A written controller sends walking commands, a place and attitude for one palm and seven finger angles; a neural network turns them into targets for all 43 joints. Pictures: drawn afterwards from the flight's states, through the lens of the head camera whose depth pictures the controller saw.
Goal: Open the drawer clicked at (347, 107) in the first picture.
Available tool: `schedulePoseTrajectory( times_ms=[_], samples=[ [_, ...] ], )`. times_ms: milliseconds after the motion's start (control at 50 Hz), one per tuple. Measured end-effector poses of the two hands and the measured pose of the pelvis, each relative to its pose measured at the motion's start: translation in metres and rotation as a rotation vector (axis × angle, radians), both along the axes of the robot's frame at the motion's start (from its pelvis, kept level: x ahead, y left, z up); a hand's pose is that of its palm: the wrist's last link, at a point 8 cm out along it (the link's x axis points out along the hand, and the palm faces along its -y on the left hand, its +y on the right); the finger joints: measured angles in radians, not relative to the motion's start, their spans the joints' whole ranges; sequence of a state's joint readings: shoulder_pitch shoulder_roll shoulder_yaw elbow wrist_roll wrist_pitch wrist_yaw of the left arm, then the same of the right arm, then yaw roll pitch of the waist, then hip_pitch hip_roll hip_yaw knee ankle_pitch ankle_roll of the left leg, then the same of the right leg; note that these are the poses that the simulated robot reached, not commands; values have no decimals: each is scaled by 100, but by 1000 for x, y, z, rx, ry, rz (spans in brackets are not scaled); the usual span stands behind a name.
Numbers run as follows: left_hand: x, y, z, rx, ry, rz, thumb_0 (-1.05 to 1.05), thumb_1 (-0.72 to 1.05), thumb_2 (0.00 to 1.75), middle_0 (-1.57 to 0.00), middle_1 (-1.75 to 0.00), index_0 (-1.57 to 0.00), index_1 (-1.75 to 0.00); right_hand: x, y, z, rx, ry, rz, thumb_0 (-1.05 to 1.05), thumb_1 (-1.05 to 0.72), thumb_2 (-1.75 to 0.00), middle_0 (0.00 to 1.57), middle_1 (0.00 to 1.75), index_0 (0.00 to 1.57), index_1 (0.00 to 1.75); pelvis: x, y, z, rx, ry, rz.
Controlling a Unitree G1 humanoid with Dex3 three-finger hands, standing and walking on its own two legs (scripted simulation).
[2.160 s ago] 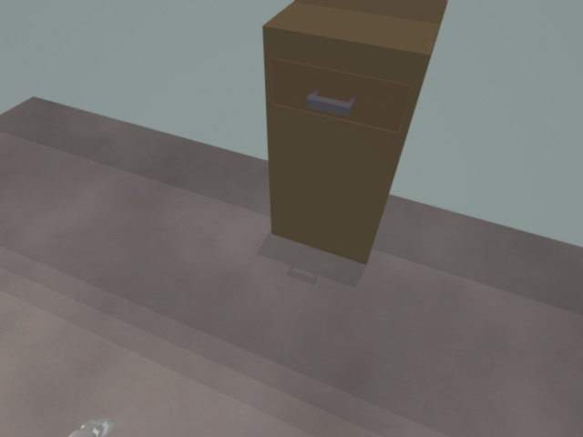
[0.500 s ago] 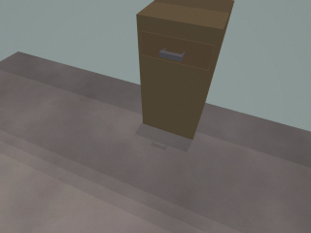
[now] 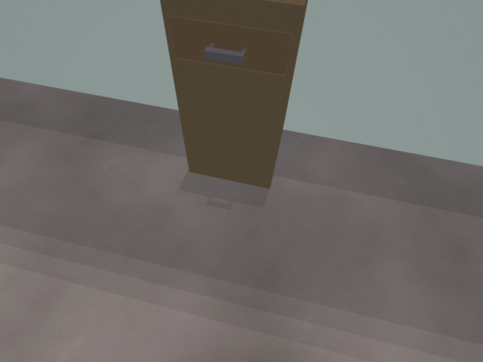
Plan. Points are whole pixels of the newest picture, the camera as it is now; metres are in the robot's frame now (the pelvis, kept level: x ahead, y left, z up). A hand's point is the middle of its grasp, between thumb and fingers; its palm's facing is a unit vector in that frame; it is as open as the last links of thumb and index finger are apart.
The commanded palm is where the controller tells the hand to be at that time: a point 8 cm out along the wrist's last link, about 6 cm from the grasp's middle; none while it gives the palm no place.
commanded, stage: turn to face it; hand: left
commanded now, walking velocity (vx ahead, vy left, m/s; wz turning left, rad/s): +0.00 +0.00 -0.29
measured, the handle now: (226, 51) +1.00 +0.10 -0.03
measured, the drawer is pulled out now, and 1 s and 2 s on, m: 0.00 0.00 0.00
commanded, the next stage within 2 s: take the last steps up to it in 0.10 s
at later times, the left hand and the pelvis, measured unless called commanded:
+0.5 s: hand out of the picture +0.05 +0.17 -0.16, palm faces -0.09 -0.98 -0.18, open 7.4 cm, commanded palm none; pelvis +0.02 +0.00 +0.01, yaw -8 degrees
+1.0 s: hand (155, 291) +0.27 +0.19 -0.15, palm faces -0.14 -0.98 -0.17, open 7.3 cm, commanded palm none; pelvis +0.17 +0.03 +0.02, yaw -9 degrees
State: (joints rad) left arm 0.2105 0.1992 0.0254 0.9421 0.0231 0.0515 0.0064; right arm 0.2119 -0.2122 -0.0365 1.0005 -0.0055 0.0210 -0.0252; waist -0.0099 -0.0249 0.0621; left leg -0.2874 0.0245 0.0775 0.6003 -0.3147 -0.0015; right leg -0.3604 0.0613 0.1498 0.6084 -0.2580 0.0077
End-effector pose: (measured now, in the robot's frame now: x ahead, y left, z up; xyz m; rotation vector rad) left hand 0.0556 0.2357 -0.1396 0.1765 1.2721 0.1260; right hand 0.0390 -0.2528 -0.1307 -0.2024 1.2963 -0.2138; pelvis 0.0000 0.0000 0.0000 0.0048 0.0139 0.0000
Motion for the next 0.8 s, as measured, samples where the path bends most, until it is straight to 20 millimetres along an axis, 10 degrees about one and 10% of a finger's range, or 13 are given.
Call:
schedulePoseTrajectory(
  times_ms=[360, 640, 800],
  samples=[
    [29, -15, 14, 31, -69, -126, 0, 91, 90, -20, -29, -20, -30, -84, 9, -14, 81, 83, -165, 0, -91, -90, 20, 30, 21, 30, -5, -11, 1, -30, -11, -135],
    [-21, 14, -20, -60, 193, -23, 1, 91, 90, -21, -30, -20, -30, 7, 30, 7, 5, -41, -122, 0, -91, -90, 20, 30, 20, 30, 60, 25, -4, -29, -18, -129],
    [66, 34, 0, -43, 125, -73, 1, 91, 90, -20, -29, -20, -30, 5, 80, 14, 63, 55, -189, 0, -91, -90, 20, 30, 20, 30, 103, 39, 14, -16, -8, -146]
  ],
)
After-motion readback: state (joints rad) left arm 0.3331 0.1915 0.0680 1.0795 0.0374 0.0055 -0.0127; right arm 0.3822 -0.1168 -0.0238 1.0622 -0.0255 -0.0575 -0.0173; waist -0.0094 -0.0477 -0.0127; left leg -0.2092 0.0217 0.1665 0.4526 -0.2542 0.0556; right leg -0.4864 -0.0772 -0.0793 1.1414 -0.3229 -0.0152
